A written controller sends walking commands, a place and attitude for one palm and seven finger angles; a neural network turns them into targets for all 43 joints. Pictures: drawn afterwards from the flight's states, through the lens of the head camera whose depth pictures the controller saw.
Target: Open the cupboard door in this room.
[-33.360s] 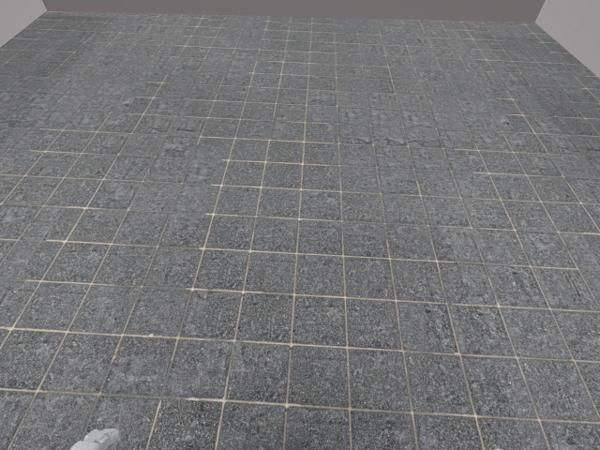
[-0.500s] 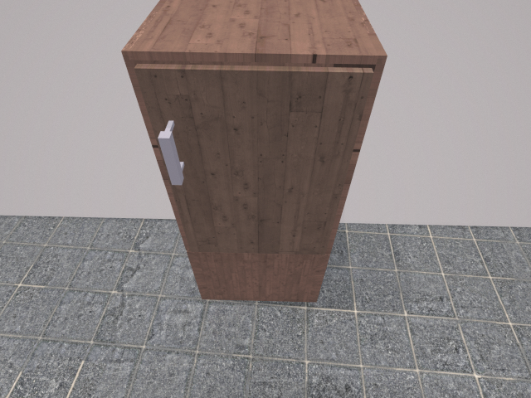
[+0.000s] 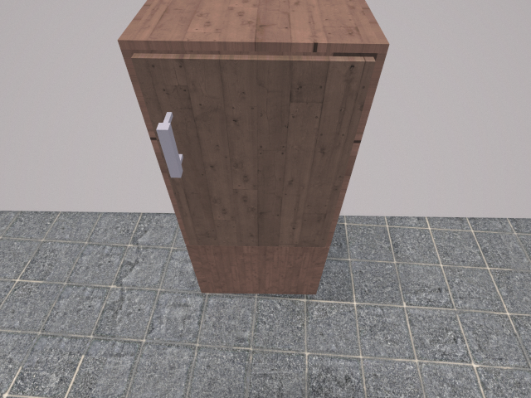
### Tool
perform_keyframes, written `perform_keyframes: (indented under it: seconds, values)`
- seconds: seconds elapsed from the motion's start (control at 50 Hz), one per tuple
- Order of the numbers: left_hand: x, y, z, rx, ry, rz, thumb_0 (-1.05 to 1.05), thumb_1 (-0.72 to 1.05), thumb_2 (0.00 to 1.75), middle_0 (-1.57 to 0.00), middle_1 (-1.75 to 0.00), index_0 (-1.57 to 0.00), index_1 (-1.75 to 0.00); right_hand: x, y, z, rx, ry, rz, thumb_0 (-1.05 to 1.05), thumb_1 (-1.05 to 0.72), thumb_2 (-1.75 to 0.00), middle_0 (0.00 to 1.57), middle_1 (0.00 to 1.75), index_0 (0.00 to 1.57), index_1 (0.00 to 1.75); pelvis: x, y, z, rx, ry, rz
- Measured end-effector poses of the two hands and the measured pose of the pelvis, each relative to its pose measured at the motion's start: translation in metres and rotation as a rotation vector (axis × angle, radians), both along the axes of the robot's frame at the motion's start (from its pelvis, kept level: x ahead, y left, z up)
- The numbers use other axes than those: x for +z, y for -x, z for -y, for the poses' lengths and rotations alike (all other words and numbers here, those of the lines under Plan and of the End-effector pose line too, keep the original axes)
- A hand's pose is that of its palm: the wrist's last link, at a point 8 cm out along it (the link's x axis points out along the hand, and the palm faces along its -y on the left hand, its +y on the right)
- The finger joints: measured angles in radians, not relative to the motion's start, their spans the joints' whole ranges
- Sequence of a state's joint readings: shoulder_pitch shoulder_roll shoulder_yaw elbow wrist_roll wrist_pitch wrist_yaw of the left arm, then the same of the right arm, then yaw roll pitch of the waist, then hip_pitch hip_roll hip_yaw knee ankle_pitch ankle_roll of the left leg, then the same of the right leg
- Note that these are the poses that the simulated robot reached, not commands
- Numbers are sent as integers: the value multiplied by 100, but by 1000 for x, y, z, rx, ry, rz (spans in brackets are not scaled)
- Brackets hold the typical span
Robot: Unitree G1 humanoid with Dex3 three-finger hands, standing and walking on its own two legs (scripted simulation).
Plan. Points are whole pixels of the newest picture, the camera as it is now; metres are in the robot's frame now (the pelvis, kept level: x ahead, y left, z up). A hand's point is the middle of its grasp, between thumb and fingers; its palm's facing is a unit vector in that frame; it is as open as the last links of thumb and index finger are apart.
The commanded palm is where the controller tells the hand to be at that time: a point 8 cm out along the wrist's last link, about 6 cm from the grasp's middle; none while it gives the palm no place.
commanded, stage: look again from close up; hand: left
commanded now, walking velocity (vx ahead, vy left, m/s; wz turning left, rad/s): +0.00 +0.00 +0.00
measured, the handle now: (172, 145) +0.57 +0.22 +0.05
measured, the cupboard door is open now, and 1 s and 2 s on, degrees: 0 0 0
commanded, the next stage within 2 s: raise the hand with hooked fingers in 0.38 s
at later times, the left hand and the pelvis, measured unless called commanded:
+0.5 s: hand out of the picture +0.03 +0.20 -0.17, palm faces -0.01 -0.98 -0.21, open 7.4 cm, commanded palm +0.11 +0.25 -0.06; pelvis +0.01 +0.02 +0.00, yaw -1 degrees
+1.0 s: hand (121, 383) +0.15 +0.22 -0.04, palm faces +0.13 -0.99 -0.04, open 9.2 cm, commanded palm +0.15 +0.27 -0.02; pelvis -0.03 -0.01 -0.08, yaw +1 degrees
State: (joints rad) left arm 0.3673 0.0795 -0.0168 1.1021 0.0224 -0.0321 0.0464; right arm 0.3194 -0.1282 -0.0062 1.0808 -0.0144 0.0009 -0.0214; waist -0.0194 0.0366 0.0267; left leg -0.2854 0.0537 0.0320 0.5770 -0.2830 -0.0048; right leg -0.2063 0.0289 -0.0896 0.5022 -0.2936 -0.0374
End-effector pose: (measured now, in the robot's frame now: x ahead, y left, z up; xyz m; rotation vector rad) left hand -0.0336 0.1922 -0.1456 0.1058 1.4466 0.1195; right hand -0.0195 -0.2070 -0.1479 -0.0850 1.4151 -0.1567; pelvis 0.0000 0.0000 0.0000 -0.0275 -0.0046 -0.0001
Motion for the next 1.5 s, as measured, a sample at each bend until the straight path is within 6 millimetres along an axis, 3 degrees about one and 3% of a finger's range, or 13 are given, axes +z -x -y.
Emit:
perform_keyframes:
  seconds: [0.26,0.5,0.52,0.64,0.68,0.72,0.8,0.92,1.02,1.16,1.26,1.34,1.5]
  values:
    - [10,-52,-52,-28,-78,111,1,91,90,-20,-30,-20,-30,3,-15,-13,31,12,35,2,-93,-90,20,30,19,29,3,-8,-20,-13,-30,6]
    - [7,-61,-54,-43,-67,98,1,91,90,-20,-30,-20,-30,7,-31,-9,36,36,43,1,-92,-90,20,30,19,29,4,-14,-24,-20,-27,6]
    - [12,-68,-57,14,-71,139,1,92,90,-20,-30,-20,-30,9,-35,-6,29,47,72,1,-92,-90,20,30,20,29,4,-13,-24,-17,-25,2]
    - [113,-177,-70,80,-136,901,3,89,88,-21,-32,-20,-32,34,-98,18,57,138,486,2,-92,-90,20,30,20,30,-5,-5,-20,16,-38,-43]
    - [137,-203,-67,51,-102,1119,2,86,87,-21,-34,-20,-34,41,-124,27,81,152,598,2,-92,-90,20,30,20,30,-12,0,-18,15,-33,-82]
    - [148,-216,-62,4,-41,1300,2,82,85,-21,-36,-20,-36,47,-150,36,109,167,698,1,-91,-90,20,30,20,30,-24,7,-13,3,-35,-129]
    - [134,-209,-53,-134,68,1474,1,73,82,-21,-41,-21,-42,56,-193,48,178,192,863,1,-91,-90,20,30,20,30,-53,19,-3,-9,-35,-193]
    - [96,-166,-68,-42,62,1359,1,59,76,-23,-50,-23,-50,54,-225,45,235,198,960,1,-91,-90,20,30,19,29,-78,25,7,7,-13,-212]
    - [113,-163,-76,-52,-15,1427,2,47,72,-23,-58,-23,-58,32,-215,29,274,158,891,1,-91,-90,20,30,19,30,-82,28,12,28,17,-213]
    - [133,-205,-79,-159,66,1410,2,30,65,-25,-68,-24,-68,2,-163,17,201,88,725,1,-90,-90,21,30,20,30,-72,32,12,25,22,-208]
    - [144,-219,-89,-136,58,1365,1,19,60,-26,-75,-25,-75,4,-128,24,129,102,653,1,-90,-90,21,30,20,30,-60,28,6,7,5,-203]
    - [151,-223,-99,-119,29,1385,1,10,56,-26,-81,-26,-81,10,-113,36,117,146,619,1,-90,-90,21,30,20,30,-54,26,1,2,0,-201]
    - [155,-233,-109,-131,47,1411,1,-9,48,-27,-93,-27,-93,30,-124,47,138,222,642,2,-90,-90,21,30,20,30,-47,21,-10,2,3,-182]
